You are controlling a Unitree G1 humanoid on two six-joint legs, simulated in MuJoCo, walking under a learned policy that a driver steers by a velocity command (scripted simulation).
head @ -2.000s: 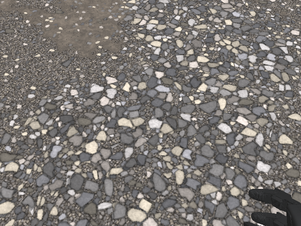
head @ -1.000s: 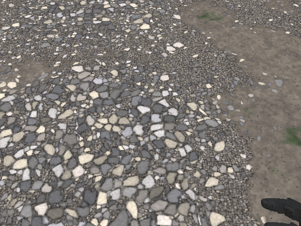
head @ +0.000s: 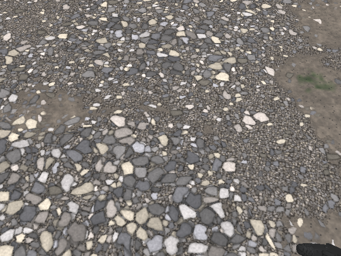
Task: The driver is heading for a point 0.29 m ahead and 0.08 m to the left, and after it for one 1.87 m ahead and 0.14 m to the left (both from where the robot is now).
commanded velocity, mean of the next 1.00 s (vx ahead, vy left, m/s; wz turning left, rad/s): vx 0.50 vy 0.00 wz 0.34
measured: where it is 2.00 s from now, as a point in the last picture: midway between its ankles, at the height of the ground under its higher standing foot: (160, 126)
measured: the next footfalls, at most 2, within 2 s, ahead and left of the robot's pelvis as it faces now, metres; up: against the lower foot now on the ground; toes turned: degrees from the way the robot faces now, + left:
left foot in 0.02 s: +0.17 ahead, +0.10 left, +0.00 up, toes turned +3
right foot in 0.50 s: +0.48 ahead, -0.06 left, +0.00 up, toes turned +21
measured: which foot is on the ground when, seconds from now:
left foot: up 0.00-0.00, down 0.02-0.52, up 0.54-0.96, down 0.98-1.00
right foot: down 0.00-0.02, up 0.04-0.48, down 0.50-0.98, up 1.00-1.00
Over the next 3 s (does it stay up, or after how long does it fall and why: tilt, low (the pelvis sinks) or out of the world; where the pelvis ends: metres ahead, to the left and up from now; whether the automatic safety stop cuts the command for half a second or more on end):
stays up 1.58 0.05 0.00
